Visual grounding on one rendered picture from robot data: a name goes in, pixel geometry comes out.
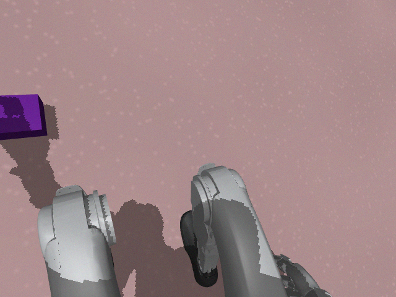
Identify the carton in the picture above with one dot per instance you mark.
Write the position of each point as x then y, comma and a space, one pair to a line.
21, 116

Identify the right robot foot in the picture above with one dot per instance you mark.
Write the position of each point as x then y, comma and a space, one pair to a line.
190, 245

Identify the right robot hand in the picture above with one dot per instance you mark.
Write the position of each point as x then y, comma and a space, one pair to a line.
298, 281

